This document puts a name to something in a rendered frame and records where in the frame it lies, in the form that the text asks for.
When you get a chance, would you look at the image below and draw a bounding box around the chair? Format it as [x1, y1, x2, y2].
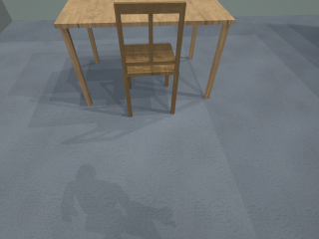
[114, 1, 186, 118]

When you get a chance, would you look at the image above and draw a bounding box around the table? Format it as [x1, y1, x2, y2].
[54, 0, 236, 107]

